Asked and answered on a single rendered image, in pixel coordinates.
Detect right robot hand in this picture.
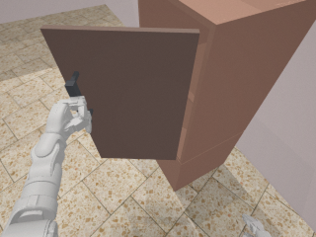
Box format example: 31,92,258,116
242,213,272,237

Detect cupboard door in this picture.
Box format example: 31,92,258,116
40,25,200,160

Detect handle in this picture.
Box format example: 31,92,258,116
64,71,94,123

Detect left robot hand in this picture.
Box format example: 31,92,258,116
45,96,92,141

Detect robot left upper arm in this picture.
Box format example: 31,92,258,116
3,219,59,237

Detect robot left forearm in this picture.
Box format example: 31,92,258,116
0,132,67,237

